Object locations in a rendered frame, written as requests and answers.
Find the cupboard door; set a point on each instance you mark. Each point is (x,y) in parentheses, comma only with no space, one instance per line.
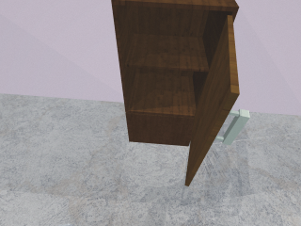
(219,94)

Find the handle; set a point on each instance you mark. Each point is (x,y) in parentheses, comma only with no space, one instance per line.
(237,124)

